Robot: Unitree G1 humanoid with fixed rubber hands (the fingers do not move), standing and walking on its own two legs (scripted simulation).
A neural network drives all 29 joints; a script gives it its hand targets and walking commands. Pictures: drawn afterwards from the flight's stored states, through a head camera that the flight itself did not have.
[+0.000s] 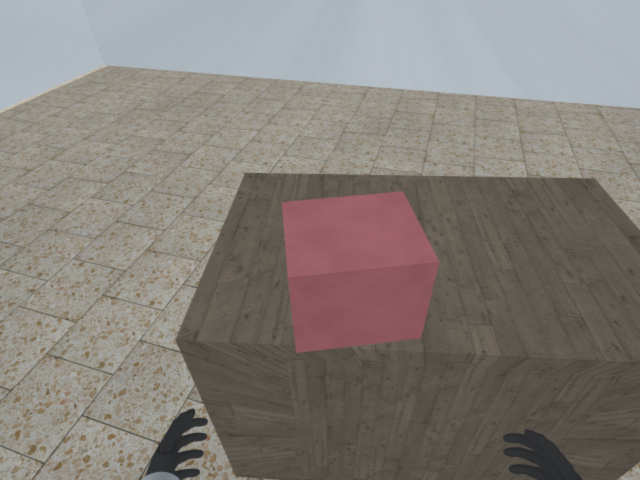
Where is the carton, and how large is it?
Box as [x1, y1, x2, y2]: [282, 191, 438, 352]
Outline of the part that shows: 402,191 282,202 287,273 296,352 420,337 438,265 438,260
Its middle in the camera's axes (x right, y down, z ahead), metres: +0.06 +0.06 +0.68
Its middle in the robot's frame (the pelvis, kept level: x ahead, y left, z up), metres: +0.48 -0.03 -0.01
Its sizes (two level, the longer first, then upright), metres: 0.219 0.185 0.185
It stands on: a pedestal, 0.66 m high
